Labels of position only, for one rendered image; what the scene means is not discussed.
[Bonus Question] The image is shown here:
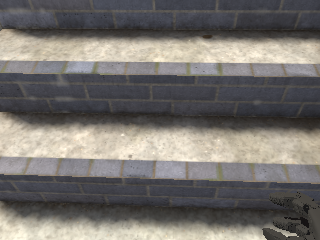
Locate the robot right hand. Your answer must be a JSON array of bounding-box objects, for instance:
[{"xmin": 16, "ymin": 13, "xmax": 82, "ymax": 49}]
[{"xmin": 262, "ymin": 191, "xmax": 320, "ymax": 240}]

